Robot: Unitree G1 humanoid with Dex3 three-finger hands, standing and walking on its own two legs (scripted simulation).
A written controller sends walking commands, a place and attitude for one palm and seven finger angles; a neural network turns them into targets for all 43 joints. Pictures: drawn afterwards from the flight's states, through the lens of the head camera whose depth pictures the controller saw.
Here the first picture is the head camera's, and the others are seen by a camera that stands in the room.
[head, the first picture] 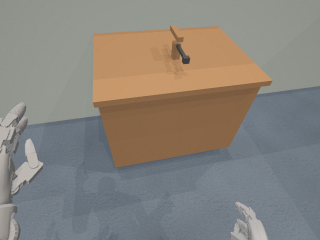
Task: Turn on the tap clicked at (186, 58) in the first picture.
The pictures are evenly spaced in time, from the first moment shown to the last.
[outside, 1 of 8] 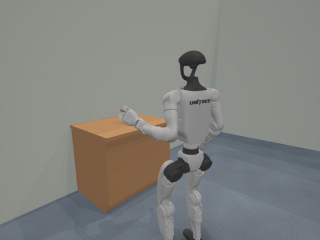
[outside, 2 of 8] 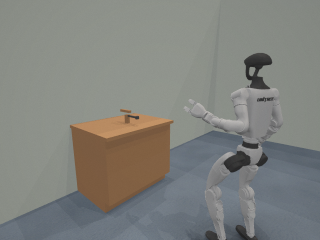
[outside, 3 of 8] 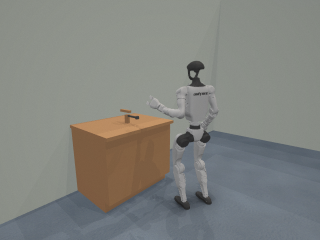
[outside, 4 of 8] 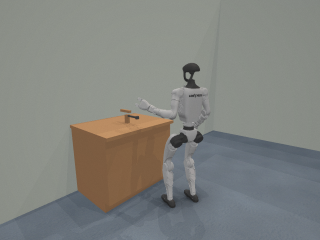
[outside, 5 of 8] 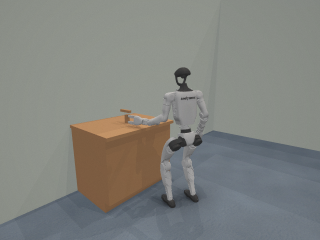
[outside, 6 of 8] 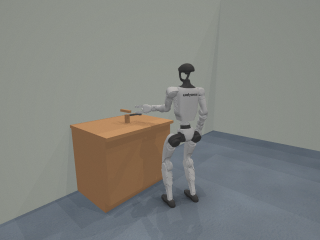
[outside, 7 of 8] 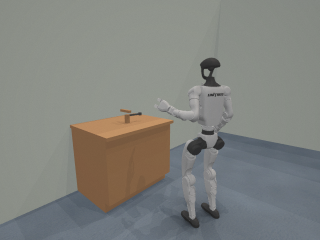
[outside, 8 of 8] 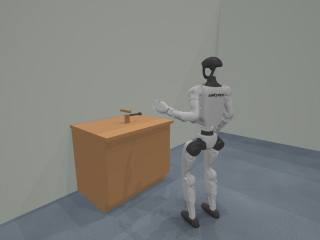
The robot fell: no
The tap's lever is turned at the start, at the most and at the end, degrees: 0 79 79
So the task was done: yes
